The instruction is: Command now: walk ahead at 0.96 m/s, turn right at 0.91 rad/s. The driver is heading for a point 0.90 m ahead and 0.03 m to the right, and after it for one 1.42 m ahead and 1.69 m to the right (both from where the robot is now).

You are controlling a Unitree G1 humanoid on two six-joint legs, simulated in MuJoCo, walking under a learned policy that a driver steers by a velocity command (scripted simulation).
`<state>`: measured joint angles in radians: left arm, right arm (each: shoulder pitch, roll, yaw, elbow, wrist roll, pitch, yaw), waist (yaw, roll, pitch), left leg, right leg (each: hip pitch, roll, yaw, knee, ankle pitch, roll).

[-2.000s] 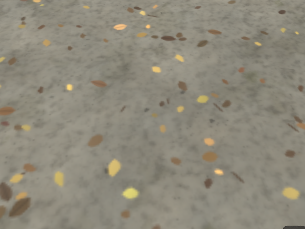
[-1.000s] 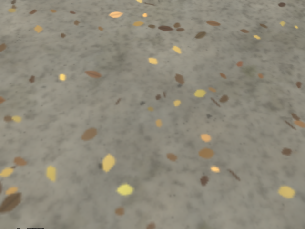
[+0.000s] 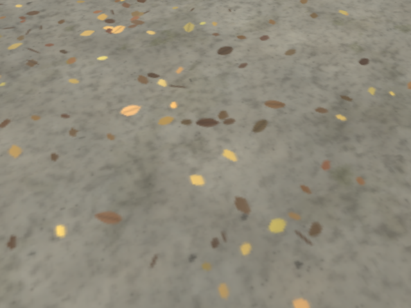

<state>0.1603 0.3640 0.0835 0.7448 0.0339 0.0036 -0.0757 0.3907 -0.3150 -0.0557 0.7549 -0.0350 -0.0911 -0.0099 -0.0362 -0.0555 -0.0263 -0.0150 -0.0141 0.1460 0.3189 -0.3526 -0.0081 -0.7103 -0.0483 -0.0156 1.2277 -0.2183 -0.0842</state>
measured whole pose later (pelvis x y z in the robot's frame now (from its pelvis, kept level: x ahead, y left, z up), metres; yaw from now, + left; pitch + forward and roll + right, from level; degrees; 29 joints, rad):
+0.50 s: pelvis +0.45 -0.08 +0.00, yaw -17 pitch +0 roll -2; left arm 0.41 0.29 0.03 0.85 0.01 -0.11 -0.02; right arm 0.16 -0.26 0.01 0.68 -0.01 -0.04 0.04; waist 0.03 0.02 0.05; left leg -0.79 0.15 0.02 0.83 0.01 0.04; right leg 0.10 0.20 -0.01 0.21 -0.32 -0.16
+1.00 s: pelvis +0.95 -0.16 -0.01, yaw -10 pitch +1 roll +0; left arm 0.05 0.26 -0.04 0.69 0.01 -0.06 -0.05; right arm 0.47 -0.26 -0.02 0.90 -0.01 -0.14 0.02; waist -0.07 -0.03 0.04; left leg 0.22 -0.15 0.03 0.06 -0.31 0.13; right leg -0.79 -0.08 -0.07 0.67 0.14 -0.10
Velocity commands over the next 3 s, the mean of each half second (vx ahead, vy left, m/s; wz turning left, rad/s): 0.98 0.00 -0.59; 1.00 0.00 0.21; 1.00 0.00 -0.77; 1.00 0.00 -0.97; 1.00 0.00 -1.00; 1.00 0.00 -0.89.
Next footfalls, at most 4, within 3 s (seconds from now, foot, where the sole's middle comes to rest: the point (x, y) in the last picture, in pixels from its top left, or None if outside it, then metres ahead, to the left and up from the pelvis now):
0.20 right None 0.36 -0.08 -0.77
0.66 left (231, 220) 0.82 -0.10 -0.77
1.10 right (262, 133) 1.26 -0.28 -0.77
1.50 left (248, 68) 1.73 -0.26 -0.77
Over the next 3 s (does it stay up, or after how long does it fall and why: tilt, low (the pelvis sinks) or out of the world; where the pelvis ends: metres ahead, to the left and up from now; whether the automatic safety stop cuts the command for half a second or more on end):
stays up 1.96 -1.42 0.00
